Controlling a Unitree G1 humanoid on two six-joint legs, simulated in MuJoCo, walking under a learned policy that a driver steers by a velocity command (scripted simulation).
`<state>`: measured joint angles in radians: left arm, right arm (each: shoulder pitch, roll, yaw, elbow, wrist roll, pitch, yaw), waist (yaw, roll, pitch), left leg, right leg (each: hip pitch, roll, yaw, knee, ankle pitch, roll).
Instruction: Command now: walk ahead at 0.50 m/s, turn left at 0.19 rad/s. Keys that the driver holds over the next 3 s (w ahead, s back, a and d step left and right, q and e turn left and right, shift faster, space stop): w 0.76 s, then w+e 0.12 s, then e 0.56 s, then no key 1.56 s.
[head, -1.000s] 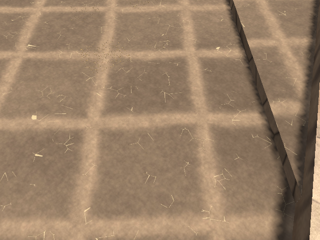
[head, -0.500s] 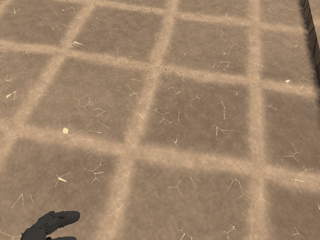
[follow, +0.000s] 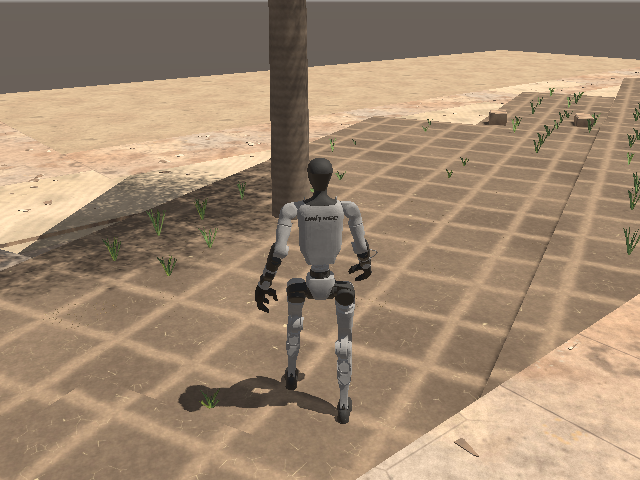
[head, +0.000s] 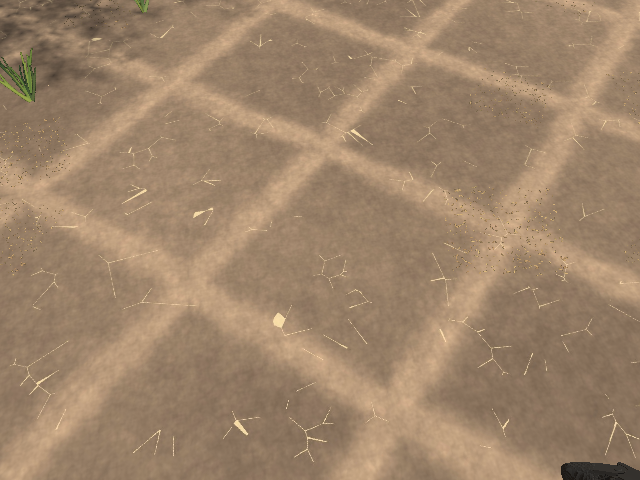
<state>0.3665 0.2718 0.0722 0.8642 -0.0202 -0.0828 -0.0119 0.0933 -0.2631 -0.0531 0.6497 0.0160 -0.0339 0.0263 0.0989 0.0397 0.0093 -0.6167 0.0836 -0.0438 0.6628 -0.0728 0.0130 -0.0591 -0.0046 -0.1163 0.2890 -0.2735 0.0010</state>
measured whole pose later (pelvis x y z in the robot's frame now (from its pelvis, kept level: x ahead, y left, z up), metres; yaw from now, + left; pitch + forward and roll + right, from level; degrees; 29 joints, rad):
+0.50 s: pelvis +0.26 +0.03 +0.00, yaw +1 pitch +2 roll +2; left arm 0.03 0.27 0.03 0.78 -0.01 -0.07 -0.04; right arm 0.39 -0.27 -0.06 0.83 0.02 -0.07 0.00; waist -0.08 -0.05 0.02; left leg 0.01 -0.05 0.03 0.22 -0.27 0.03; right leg -0.64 -0.09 0.02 0.59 0.05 0.00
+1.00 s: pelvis +0.52 -0.01 +0.00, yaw -3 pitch +2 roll -1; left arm 0.35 0.26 0.05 0.90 -0.01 -0.06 0.00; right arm 0.05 -0.27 -0.06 0.73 0.00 -0.08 0.00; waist 0.09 0.04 0.03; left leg -0.62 0.08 -0.08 0.59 0.05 -0.04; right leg -0.08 0.07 0.03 0.28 -0.23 -0.06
